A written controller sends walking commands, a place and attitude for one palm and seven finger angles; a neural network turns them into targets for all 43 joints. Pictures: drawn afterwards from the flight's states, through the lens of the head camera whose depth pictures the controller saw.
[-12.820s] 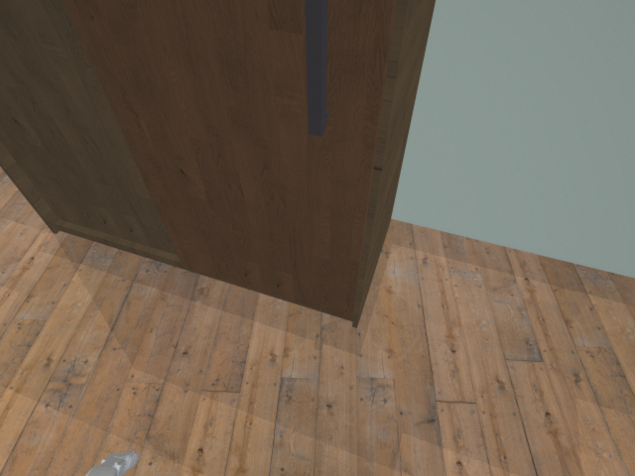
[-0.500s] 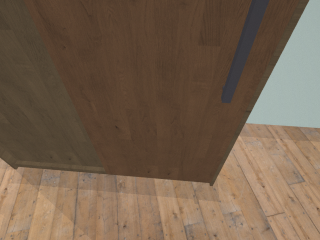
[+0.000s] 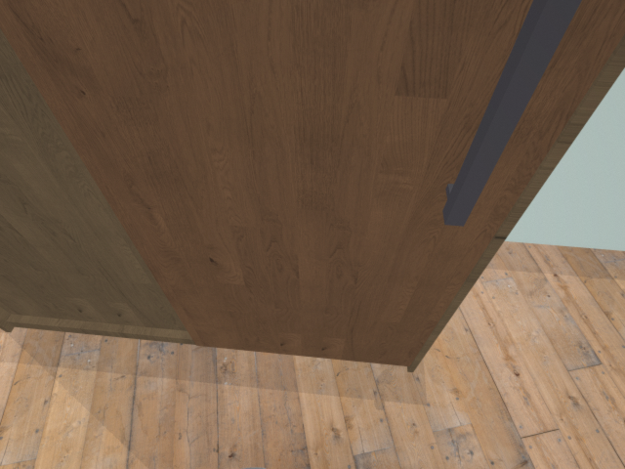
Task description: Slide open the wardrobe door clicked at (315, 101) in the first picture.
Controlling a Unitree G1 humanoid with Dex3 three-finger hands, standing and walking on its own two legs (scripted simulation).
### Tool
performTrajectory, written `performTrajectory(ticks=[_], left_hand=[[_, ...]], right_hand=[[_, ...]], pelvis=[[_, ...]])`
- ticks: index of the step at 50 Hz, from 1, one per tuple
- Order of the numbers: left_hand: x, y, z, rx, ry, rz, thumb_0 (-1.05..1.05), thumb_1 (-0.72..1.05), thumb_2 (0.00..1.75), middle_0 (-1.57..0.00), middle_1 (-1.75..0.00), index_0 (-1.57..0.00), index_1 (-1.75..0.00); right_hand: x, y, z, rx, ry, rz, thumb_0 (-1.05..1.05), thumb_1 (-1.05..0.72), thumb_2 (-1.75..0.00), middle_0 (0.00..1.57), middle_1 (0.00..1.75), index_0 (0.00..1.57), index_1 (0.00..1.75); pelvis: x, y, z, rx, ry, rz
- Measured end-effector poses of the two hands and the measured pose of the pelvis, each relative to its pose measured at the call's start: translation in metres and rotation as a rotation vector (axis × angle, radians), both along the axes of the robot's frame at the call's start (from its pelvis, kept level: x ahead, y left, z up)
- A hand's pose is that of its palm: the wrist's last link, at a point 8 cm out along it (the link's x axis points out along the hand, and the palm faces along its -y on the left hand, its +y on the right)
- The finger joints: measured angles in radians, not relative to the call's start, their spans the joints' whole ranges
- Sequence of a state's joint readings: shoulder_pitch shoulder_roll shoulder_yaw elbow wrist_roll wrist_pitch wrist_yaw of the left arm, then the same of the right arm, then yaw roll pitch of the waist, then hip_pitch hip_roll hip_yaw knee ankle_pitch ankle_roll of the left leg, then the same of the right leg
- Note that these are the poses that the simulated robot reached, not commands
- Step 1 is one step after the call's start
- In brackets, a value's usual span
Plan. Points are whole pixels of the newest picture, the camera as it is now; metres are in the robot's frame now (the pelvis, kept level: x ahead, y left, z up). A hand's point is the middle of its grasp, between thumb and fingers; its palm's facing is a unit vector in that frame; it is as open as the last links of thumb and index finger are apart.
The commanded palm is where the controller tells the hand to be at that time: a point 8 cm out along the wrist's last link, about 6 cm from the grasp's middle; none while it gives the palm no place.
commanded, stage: come to a stop and stand still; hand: right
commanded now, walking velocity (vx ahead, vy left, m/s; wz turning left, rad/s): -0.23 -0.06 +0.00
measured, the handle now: (494, 109) +0.47 -0.16 +0.22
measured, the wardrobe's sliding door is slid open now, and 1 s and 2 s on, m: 0.00 0.00 0.00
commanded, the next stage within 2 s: look again from close up in 1.76 s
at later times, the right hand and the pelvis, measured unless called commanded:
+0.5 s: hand out of the picture +0.04 -0.19 -0.16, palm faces +0.04 +0.97 -0.24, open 7.3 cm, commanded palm none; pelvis +0.00 -0.01 +0.01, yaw +0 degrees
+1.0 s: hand out of the picture -0.01 -0.19 -0.16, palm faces +0.02 +0.98 -0.21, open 7.4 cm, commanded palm none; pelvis -0.04 -0.01 +0.01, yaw -1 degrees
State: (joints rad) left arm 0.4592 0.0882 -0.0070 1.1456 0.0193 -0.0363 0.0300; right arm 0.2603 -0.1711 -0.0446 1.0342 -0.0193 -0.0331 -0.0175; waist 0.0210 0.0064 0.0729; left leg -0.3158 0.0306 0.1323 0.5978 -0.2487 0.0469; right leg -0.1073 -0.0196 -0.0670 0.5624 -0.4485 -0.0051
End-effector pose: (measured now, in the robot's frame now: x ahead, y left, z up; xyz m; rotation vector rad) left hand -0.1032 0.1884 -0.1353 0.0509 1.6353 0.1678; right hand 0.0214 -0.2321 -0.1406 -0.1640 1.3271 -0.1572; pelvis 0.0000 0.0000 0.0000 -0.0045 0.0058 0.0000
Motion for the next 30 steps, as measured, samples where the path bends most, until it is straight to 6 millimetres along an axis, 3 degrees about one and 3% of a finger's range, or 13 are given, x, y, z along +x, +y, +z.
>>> performTrajectory(ticks=[2, 5, 10, 16, 23, 30], left_hand=[[0.008, 0.002, -0.004, -0.007, 0.028, -0.01, 0.0, 0.91, 0.9, -0.2, -0.3, -0.2, -0.3], [0.039, 0.009, -0.004, 0.01, 0.003, -0.022, 0.0, 0.91, 0.9, -0.2, -0.3, -0.2, -0.3], [0.111, 0.013, -0.004, 0.054, -0.179, -0.052, 0.0, 0.91, 0.9, -0.2, -0.29, -0.2, -0.3], [0.16, 0.022, 0.007, 0.12, -0.314, -0.108, 0.02, 0.94, 0.9, -0.2, -0.29, -0.2, -0.3], [0.19, 0.028, 0.007, 0.085, -0.407, -0.133, 0.01, 0.92, 0.9, -0.2, -0.29, -0.2, -0.3], [0.187, 0.039, 0.009, 0.066, -0.508, -0.103, 0.0, 0.91, 0.9, -0.2, -0.29, -0.2, -0.3]], right_hand=[[0.015, -0.001, 0.002, -0.019, -0.047, -0.019, 0.02, -0.94, -0.9, 0.2, 0.3, 0.2, 0.3], [0.026, 0.0, 0.005, -0.024, -0.069, -0.03, 0.01, -0.93, -0.9, 0.2, 0.3, 0.2, 0.3], [0.029, -0.006, -0.002, -0.009, -0.036, -0.033, 0.01, -0.94, -0.9, 0.2, 0.3, 0.2, 0.3], [0.026, -0.016, -0.004, 0.008, -0.001, -0.046, 0.01, -0.93, -0.9, 0.2, 0.3, 0.2, 0.3], [0.015, -0.008, 0.007, -0.013, -0.019, -0.039, 0.01, -0.92, -0.9, 0.2, 0.3, 0.2, 0.3], [-0.008, 0.002, 0.015, -0.042, -0.038, -0.002, 0.01, -0.91, -0.9, 0.2, 0.3, 0.2, 0.3]], pelvis=[[0.007, 0.001, -0.002, 0.01, -0.009, -0.024], [0.013, 0.0, 0.002, 0.005, -0.01, -0.038], [0.015, -0.008, 0.004, 0.002, -0.008, -0.024], [0.017, -0.018, 0.005, -0.008, -0.012, -0.004], [0.008, -0.008, 0.008, -0.016, -0.003, -0.004], [-0.008, -0.001, 0.007, -0.003, -0.03, -0.006]])
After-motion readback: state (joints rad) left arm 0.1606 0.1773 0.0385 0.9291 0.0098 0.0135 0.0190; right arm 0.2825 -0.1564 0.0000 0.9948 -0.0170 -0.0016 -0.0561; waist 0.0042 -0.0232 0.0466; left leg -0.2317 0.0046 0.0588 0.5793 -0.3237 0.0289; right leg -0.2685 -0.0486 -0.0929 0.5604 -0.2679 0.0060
